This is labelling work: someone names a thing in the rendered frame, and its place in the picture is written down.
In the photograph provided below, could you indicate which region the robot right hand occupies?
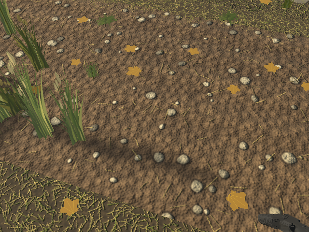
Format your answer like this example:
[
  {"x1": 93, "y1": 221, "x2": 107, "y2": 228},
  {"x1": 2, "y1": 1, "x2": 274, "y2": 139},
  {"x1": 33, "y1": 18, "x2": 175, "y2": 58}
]
[{"x1": 258, "y1": 214, "x2": 309, "y2": 232}]

